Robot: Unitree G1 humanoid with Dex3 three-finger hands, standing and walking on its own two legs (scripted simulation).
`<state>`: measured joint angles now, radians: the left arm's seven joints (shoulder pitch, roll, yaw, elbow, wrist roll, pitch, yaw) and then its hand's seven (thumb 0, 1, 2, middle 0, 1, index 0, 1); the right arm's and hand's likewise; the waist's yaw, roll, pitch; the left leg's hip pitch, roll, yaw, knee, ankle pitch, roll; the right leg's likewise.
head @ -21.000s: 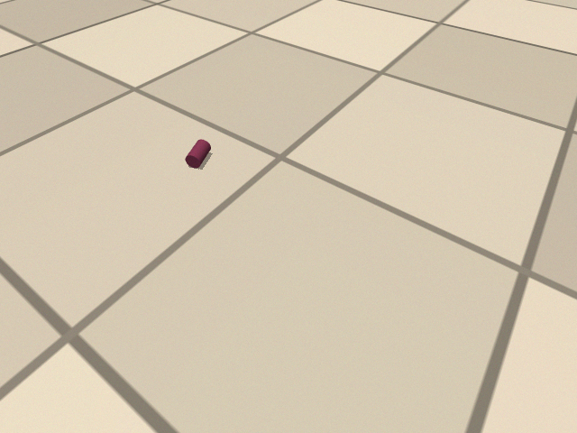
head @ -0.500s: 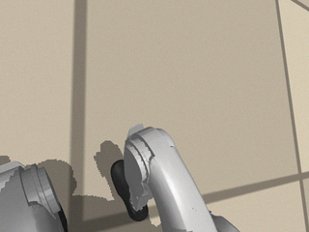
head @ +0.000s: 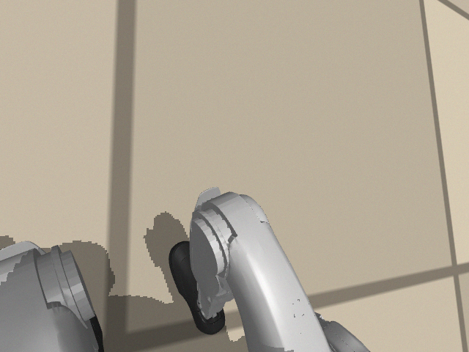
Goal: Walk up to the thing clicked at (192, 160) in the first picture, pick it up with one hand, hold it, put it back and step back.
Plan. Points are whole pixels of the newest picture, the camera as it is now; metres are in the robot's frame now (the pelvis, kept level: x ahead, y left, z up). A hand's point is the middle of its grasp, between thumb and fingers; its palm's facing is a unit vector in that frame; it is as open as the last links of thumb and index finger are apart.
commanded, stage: close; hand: left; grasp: from above
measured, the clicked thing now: out of the picture +0.46 +0.32 -0.27
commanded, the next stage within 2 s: settle in 0.92 s
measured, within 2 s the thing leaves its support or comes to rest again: leaves its support in 1.34 s
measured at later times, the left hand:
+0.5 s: hand out of the picture +0.45 +0.32 -0.25, palm faces -0.44 -0.16 -0.88, open 11.1 cm
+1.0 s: hand out of the picture +0.45 +0.32 -0.25, palm faces -0.44 -0.17 -0.88, open 11.0 cm
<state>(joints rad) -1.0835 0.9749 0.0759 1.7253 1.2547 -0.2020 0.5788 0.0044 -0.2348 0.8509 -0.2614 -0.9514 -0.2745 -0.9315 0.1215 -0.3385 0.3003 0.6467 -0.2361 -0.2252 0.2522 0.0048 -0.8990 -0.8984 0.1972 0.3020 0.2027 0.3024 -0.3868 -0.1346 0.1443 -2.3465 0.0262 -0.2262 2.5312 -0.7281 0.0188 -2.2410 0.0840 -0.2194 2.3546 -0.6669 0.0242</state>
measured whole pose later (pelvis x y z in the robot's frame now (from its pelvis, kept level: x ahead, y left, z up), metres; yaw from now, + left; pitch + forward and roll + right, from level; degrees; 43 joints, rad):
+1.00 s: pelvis +0.00 +0.00 +0.00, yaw +0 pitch +30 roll -14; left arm -1.09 0.99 0.08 1.72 1.26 -0.20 0.59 0.01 -0.07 0.52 -0.55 -0.63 -0.58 -0.61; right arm 0.12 -0.34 0.31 0.62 -0.23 -0.21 0.24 0.00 -0.90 -0.90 0.20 0.30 0.20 0.30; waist -0.39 -0.13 0.15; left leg -2.34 0.03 -0.23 2.52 -0.73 0.02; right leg -2.24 0.09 -0.22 2.34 -0.66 0.02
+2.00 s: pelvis +0.00 -0.01 +0.03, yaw +6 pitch +34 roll -9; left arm -0.99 0.75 0.02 1.35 1.20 -0.14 0.28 0.02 -0.12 0.46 -0.69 -0.47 -0.71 -0.44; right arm 0.18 -0.30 0.13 0.66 -0.12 -0.05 0.17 0.01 -0.91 -0.90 0.20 0.30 0.20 0.30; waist -0.26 0.00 -0.05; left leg -2.31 0.01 -0.13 2.38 -0.68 0.02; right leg -2.23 0.05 -0.14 2.28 -0.66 0.00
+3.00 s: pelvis +0.01 +0.00 +0.27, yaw +12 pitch +25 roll -4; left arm -0.45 0.52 -0.11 0.77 0.99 -0.03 0.07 0.01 -0.12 0.50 -0.66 -0.50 -0.69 -0.48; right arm 0.19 -0.24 0.00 0.67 0.03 0.05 -0.03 0.01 -0.90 -0.90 0.20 0.30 0.21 0.30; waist -0.10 0.04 -0.19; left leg -1.46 0.01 -0.04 1.59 -0.58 0.02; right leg -1.42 0.05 -0.03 1.54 -0.57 0.01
